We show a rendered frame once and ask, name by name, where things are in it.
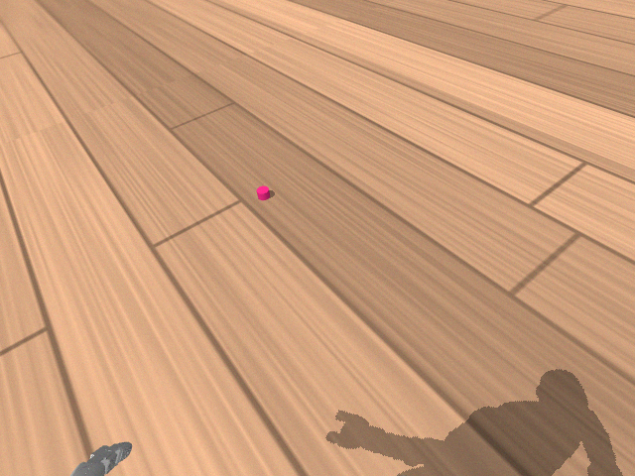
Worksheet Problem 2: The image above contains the tin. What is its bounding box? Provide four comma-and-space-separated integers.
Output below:
257, 186, 270, 200

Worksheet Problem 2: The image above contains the left robot hand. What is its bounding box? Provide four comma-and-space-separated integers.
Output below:
70, 442, 132, 476

